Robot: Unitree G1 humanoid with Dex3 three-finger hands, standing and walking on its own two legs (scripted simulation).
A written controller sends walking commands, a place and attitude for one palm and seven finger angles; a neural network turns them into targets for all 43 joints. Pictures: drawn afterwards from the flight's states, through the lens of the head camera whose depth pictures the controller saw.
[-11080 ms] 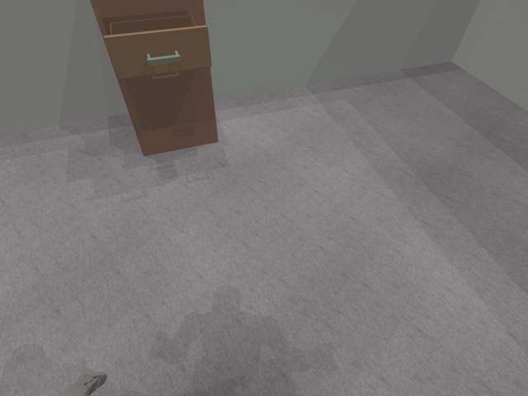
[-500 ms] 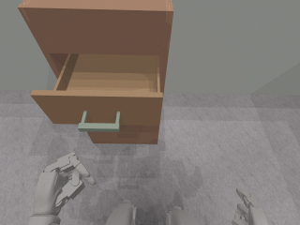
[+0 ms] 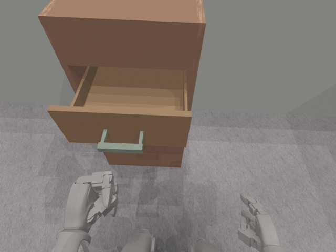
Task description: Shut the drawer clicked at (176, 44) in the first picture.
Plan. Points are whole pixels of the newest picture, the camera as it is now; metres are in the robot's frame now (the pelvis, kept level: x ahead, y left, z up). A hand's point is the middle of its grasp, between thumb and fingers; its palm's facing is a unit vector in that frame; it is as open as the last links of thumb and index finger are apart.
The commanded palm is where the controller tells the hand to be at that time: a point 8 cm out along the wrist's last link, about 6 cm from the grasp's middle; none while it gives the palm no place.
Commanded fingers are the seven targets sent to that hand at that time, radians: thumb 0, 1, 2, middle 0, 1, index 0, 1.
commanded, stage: raise the hand and make a fist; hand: left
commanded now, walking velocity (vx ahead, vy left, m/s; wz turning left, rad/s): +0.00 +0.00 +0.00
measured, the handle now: (121, 141) +0.41 +0.16 -0.04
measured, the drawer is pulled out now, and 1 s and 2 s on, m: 0.19 0.19 0.19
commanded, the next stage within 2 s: bring the fist close to the handle in 0.36 s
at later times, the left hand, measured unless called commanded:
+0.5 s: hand (119, 201) +0.22 +0.11 +0.06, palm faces +0.01 -1.00 -0.04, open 3.2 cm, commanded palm +0.20 +0.17 +0.06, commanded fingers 0.00 0.90 0.90 -1.40 -1.60 -1.40 -1.60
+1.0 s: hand (121, 189) +0.26 +0.13 +0.01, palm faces +0.00 -1.00 -0.03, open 3.2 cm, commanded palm +0.24 +0.18 +0.01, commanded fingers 0.00 0.90 0.90 -1.40 -1.60 -1.40 -1.60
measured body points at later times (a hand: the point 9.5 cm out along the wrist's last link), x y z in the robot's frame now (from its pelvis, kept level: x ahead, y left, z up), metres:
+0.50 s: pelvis +0.00 -0.01 +0.00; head +0.06 -0.02 +0.45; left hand +0.21 +0.17 +0.06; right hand +0.18 -0.24 -0.08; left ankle +0.03 +0.09 -0.65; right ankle +0.00 -0.10 -0.65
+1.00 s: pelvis +0.00 -0.02 -0.02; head +0.08 -0.02 +0.42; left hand +0.25 +0.18 +0.01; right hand +0.17 -0.26 -0.11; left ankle +0.03 +0.09 -0.65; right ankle +0.00 -0.10 -0.65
